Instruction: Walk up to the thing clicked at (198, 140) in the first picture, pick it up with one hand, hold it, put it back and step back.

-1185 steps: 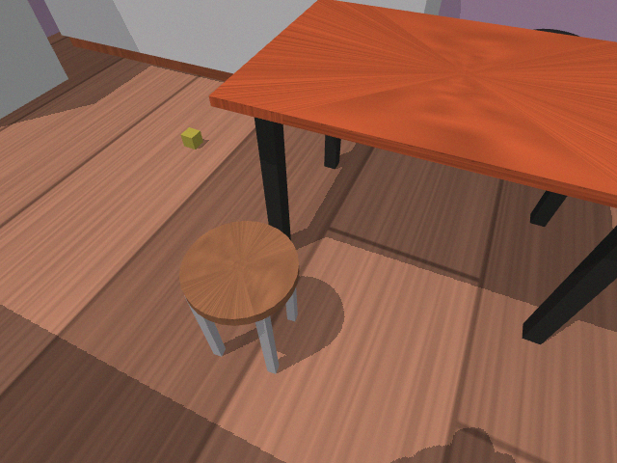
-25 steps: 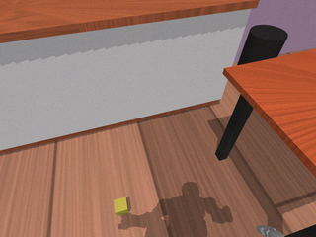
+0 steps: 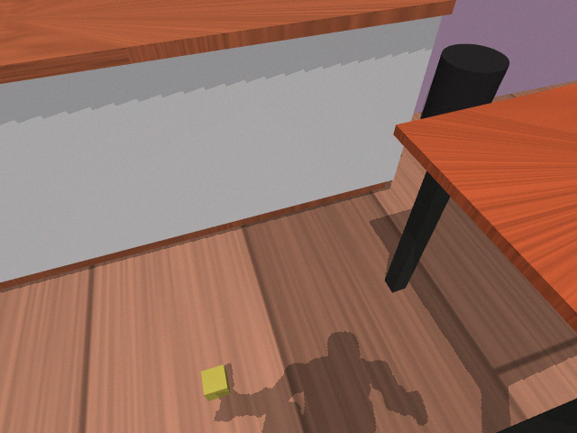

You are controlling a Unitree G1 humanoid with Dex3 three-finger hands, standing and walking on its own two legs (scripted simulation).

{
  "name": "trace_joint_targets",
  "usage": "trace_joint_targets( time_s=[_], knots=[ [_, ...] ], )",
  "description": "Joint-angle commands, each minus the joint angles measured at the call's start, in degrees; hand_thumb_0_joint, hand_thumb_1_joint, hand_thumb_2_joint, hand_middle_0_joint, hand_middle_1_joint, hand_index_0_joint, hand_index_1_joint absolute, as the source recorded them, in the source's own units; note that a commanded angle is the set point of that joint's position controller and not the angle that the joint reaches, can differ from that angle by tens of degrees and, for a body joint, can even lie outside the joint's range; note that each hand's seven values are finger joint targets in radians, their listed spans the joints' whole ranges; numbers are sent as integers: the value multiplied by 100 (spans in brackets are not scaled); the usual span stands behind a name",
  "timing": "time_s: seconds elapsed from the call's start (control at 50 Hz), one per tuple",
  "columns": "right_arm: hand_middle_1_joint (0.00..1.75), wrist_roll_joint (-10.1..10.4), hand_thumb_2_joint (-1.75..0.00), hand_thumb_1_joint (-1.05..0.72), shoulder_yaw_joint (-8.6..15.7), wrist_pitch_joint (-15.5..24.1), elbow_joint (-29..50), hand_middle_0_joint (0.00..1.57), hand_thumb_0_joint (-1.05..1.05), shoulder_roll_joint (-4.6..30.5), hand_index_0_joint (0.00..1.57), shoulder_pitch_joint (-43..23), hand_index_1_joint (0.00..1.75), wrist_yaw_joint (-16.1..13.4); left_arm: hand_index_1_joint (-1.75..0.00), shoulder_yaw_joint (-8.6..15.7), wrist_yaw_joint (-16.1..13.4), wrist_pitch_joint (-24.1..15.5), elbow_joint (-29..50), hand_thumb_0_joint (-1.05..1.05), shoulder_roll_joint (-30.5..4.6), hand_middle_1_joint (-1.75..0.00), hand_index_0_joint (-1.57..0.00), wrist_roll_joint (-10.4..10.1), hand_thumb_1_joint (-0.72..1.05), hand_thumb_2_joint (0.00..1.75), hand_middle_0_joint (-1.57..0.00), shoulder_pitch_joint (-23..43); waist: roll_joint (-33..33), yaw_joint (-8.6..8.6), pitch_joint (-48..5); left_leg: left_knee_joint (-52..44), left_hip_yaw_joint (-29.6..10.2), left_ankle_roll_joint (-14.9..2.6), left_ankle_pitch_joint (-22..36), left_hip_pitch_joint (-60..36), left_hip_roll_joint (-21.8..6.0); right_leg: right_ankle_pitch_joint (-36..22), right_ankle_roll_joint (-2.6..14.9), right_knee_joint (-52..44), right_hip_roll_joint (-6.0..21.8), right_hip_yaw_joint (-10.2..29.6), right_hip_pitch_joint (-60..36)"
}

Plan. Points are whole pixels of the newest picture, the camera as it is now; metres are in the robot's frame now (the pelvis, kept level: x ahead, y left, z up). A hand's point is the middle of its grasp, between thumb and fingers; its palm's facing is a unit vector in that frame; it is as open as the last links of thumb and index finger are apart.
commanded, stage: walk up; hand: left
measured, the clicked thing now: (215, 382) +0.40 +0.25 -0.74
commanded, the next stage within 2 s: stand in 0.14 s
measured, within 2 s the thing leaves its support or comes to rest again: neither
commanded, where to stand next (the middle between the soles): +0.03 +0.00 m, yaw +1 degrees
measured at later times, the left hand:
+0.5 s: hand out of the picture +0.08 +0.25 -0.15, palm faces -0.01 -0.94 -0.35, open 7.4 cm
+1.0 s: hand out of the picture +0.06 +0.24 -0.15, palm faces -0.01 -0.94 -0.35, open 7.4 cm
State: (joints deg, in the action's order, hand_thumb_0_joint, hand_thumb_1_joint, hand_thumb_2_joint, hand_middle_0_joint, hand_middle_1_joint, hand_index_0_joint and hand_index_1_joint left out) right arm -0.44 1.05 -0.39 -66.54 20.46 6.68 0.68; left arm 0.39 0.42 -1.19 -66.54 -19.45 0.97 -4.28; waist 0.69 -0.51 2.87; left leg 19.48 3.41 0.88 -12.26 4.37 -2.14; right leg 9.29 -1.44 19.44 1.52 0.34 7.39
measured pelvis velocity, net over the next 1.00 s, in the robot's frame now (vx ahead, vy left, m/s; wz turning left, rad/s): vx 0.00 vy -0.01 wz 0.02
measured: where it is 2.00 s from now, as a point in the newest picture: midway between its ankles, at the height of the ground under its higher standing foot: outside the picture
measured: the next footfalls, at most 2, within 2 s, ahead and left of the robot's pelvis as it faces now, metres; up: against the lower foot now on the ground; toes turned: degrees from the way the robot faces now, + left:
none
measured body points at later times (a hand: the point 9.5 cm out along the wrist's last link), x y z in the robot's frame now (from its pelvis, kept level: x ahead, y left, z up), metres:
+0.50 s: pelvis +0.00 -0.01 +0.00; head +0.01 -0.01 +0.45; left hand +0.08 +0.30 -0.13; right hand +0.09 -0.30 -0.13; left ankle -0.02 +0.13 -0.75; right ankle +0.02 -0.14 -0.75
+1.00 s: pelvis +0.00 -0.01 +0.00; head +0.00 -0.02 +0.45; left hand +0.07 +0.29 -0.13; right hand +0.07 -0.31 -0.14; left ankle -0.02 +0.13 -0.75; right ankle +0.02 -0.14 -0.75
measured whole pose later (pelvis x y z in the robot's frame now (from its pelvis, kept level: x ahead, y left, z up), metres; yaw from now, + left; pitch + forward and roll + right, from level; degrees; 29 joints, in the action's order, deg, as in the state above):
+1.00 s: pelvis +0.00 -0.01 +0.00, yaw +1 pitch -2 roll +0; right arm -0.8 0.5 -0.1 -65.9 20.0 6.1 0.6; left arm -0.2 0.6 -0.8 -65.4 -20.1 0.7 -6.2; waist 0.5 -0.1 2.9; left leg 17.7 2.0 2.0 -10.7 4.5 -2.9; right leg 8.6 -0.4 18.2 0.8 -1.1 7.3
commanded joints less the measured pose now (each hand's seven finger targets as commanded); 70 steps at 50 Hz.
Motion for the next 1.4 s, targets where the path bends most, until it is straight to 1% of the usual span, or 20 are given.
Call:
trace_joint_targets(
  time_s=[0.0,0.1,0.12,0.14,0.2,0.24,0.26,0.28,0.34,0.5,0.56,0.58,0.78,0.84,0.98,1.12,1.2,1.24,1.3,1.38],
  knots=[
    [30,0,-90,-90,200,156,372,20,0,1217,20,-311,30,-65,-30,216,-104,-95,438,0,-1259,-30,-20,-32,90,90,-20,362,-51,15,-384,-384,-486,-206,473,110,-514,-623,216,-275,526,453,-37],
    [30,18,-90,-90,190,165,398,20,0,1187,20,-309,30,-67,-30,220,-102,-83,420,0,-1247,-30,-20,-42,90,90,-20,329,-71,36,-383,-369,-511,-208,613,73,-533,-695,209,-207,494,440,-31],
    [30,-10,-90,-90,187,170,451,20,0,1161,20,-430,30,-86,-30,207,-115,-77,431,0,-1317,-30,-20,-66,90,90,-20,340,-230,-14,-387,-425,-604,-164,1100,51,-685,-1028,229,-177,584,388,-58],
    [30,-5,-90,-90,184,192,438,20,0,1199,20,-407,30,-93,-30,205,-108,-66,430,0,-1265,-30,-20,-97,90,90,-20,333,-179,6,-411,-424,-582,-125,1278,52,-647,-1186,204,-197,577,410,-119],
    [30,-2,-90,-90,183,205,401,20,0,1213,20,-398,30,-107,-30,200,-95,-45,421,0,-1250,-30,-20,-89,90,90,-20,258,8,-2,-590,-432,-541,-111,1456,-117,-668,-1290,221,-150,598,374,-235],
    [30,3,-90,-90,183,211,407,20,0,1204,20,-435,30,-109,-30,198,-91,-45,435,0,-1243,-30,-20,-79,90,90,-20,249,39,2,-644,-439,-525,-121,1437,-162,-680,-1328,221,-165,611,374,-277],
    [30,6,-90,-90,159,207,400,20,0,1152,20,-447,30,-103,-30,187,-98,-48,428,0,-1253,-30,-20,-79,90,90,-20,261,-37,9,-523,-481,-545,-93,1351,-58,-644,-1231,192,-238,596,364,-247],
    [30,5,-90,-90,164,196,405,20,0,1174,20,-431,30,-105,-30,190,-97,-44,432,0,-1256,-30,-20,-69,90,90,-20,266,-55,-10,-499,-514,-513,-104,1012,-15,-628,-987,188,-289,599,372,-223],
    [30,0,-90,-90,162,173,400,20,0,1154,20,-466,30,-88,-30,180,-96,-43,430,0,-1283,-30,-20,-69,90,90,-20,286,-119,-15,-389,-537,-542,-105,800,18,-626,-682,200,-386,600,398,-109],
    [30,-13,-90,-90,159,190,403,20,0,1159,20,-426,30,-78,-30,177,-93,-65,466,0,-1319,-30,-20,-63,90,90,-20,231,-93,-11,-465,-514,-558,-114,867,18,-625,-871,209,-393,634,396,-151],
    [30,-15,-90,-90,158,182,416,20,0,1154,20,-421,30,-74,-30,173,-95,-64,467,0,-1315,-30,-20,-58,90,90,-20,210,-74,-19,-451,-485,-557,-115,803,-5,-632,-736,211,-408,629,395,-82],
    [30,-14,-90,-90,154,182,398,20,0,1165,20,-411,30,-78,-30,167,-89,-57,462,0,-1300,-30,-20,-70,90,90,-20,205,-40,-3,-373,-512,-549,-113,601,98,-600,-566,201,-465,633,427,-83],
    [30,-16,-90,-90,163,180,401,20,0,1151,20,-392,30,-65,-30,162,-91,-69,484,0,-1320,-30,-20,-62,90,90,-20,116,-114,19,-405,-440,-587,-116,766,52,-612,-692,240,-433,618,401,-84],
    [30,-17,-90,-90,168,161,414,20,0,1152,20,-366,30,-62,-30,162,-95,-64,474,0,-1327,-30,-20,-57,90,90,-20,89,-149,7,-352,-439,-558,-124,527,84,-592,-433,222,-476,609,418,-16],
    [30,-19,-90,-90,155,183,421,20,0,1159,20,-307,30,-77,-30,174,-86,-60,496,0,-1327,-30,-20,-68,90,90,-20,90,-68,25,-430,-452,-565,-122,722,18,-634,-664,261,-400,621,422,-76],
    [30,-17,-90,-90,131,193,412,20,0,1161,20,-265,30,-82,-30,181,-72,-34,489,0,-1331,-30,-20,-58,90,90,-20,67,-68,52,-275,-542,-586,-106,468,158,-614,-295,260,-435,590,434,-1],
    [30,-23,-90,-90,131,199,422,20,0,1166,20,-213,30,-85,-30,172,-72,-55,514,0,-1321,-30,-20,-56,90,90,-20,103,-81,30,-420,-481,-577,-123,741,83,-634,-692,257,-377,621,433,-87],
    [30,-29,-90,-90,132,199,435,20,0,1154,20,-196,30,-91,-30,182,-78,-54,506,0,-1344,-30,-20,-57,90,90,-20,92,-86,13,-410,-510,-567,-121,632,96,-624,-620,255,-385,625,432,-74],
    [30,-27,-90,-90,135,197,455,20,0,1169,20,-227,30,-87,-30,172,-80,-55,520,0,-1336,-30,-20,-60,90,90,-20,121,-97,20,-464,-482,-572,-114,874,29,-647,-826,274,-334,625,399,-103],
    [30,-19,-90,-90,133,199,438,20,0,1171,20,-239,30,-90,-30,153,-78,-55,507,0,-1309,-30,-20,-66,90,90,-20,84,-104,51,-384,-482,-563,-95,869,50,-637,-795,264,-363,616,405,-75]
  ],
)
